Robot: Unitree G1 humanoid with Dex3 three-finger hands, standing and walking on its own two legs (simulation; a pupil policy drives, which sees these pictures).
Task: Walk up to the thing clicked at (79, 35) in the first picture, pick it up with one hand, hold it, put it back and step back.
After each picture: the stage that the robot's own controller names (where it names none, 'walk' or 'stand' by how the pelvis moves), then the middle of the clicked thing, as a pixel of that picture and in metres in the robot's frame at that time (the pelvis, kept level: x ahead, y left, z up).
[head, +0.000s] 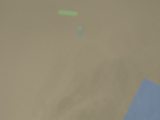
stand; (80, 31) +1.60 +0.01 -0.72
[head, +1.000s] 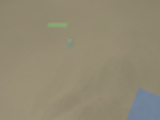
walk; (70, 43) +1.47 +0.22 -0.71
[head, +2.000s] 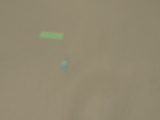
walk; (64, 66) +0.97 +0.22 -0.71
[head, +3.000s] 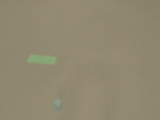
walk; (58, 105) +0.57 +0.18 -0.69
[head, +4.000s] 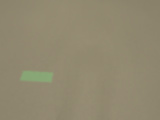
stand; out of the picture +0.32 +0.16 -0.69
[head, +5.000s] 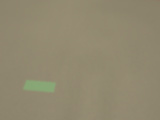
stand; out of the picture +0.30 +0.15 -0.72
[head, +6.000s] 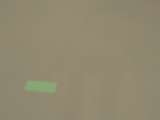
stand; out of the picture +0.30 +0.15 -0.73
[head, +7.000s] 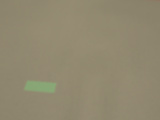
stand; out of the picture +0.30 +0.16 -0.73
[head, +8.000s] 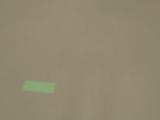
stand; out of the picture +0.29 +0.16 -0.73
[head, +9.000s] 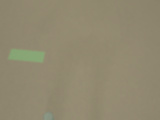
go down; (49, 118) +0.33 +0.16 -0.64
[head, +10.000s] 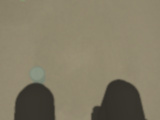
go down; (38, 76) +0.39 +0.16 -0.31
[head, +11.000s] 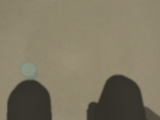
close in; (30, 72) +0.40 +0.16 -0.28
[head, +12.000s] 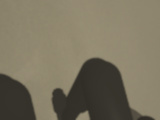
close; out of the picture +0.40 +0.20 -0.23
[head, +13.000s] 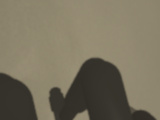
close; out of the picture +0.39 +0.20 -0.23
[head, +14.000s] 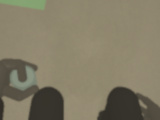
lift; (25, 82) +0.32 +0.19 -0.07
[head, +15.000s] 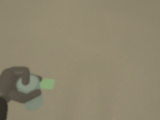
hold; (31, 93) +0.31 +0.17 +0.03
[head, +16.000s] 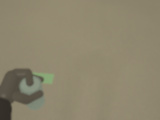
hold; (33, 93) +0.32 +0.17 +0.00
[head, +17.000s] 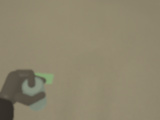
hold; (35, 94) +0.32 +0.16 -0.01
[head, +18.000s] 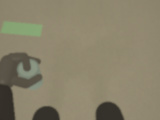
crouch; (31, 75) +0.38 +0.16 -0.08
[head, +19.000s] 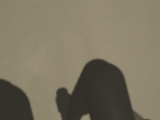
lower; out of the picture +0.42 +0.21 -0.22
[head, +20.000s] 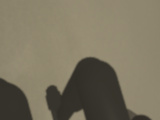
lower; out of the picture +0.43 +0.23 -0.24
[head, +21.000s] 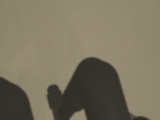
lower; out of the picture +0.42 +0.23 -0.24
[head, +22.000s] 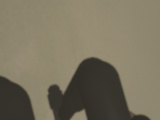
lower; out of the picture +0.42 +0.23 -0.24
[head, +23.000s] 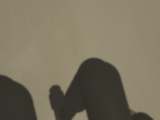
loosen; out of the picture +0.41 +0.22 -0.24
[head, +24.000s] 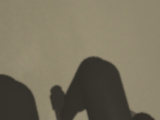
withdraw; out of the picture +0.40 +0.20 -0.24
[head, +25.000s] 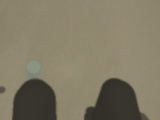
walk; (33, 70) +0.41 +0.16 -0.28
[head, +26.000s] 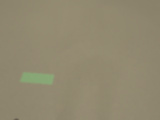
stand; out of the picture +0.33 +0.13 -0.65
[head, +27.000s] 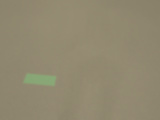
stand; out of the picture +0.34 +0.15 -0.67
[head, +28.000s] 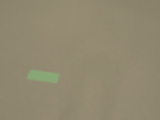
stand; out of the picture +0.34 +0.14 -0.68
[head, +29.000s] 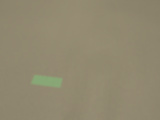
walk; out of the picture +0.34 +0.14 -0.72
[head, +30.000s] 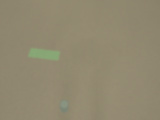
walk; (64, 106) +0.45 +0.08 -0.70
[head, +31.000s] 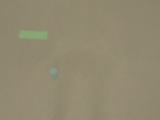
walk; (54, 74) +0.73 +0.21 -0.69
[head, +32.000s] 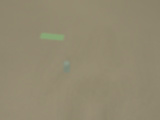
stand; (66, 66) +0.99 +0.15 -0.70
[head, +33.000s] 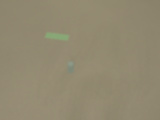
stand; (70, 67) +0.98 +0.11 -0.72
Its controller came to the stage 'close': yes
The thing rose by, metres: 0.71
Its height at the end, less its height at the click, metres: +0.00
